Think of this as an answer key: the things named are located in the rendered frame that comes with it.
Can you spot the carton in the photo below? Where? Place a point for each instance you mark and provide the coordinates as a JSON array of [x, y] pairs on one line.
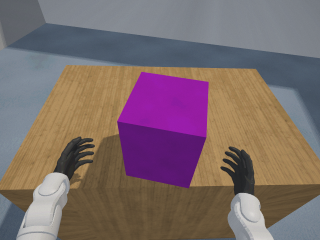
[[163, 128]]

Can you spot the right robot hand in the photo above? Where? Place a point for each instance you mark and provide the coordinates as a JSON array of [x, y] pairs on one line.
[[243, 175]]

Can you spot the left robot forearm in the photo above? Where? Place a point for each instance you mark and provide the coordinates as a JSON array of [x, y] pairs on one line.
[[43, 217]]

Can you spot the pedestal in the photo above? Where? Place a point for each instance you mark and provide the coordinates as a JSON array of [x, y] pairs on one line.
[[103, 203]]

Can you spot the right robot forearm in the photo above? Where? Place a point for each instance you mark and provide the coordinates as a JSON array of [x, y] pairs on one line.
[[246, 220]]

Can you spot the left robot hand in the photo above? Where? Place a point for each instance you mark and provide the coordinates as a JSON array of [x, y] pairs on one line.
[[68, 162]]

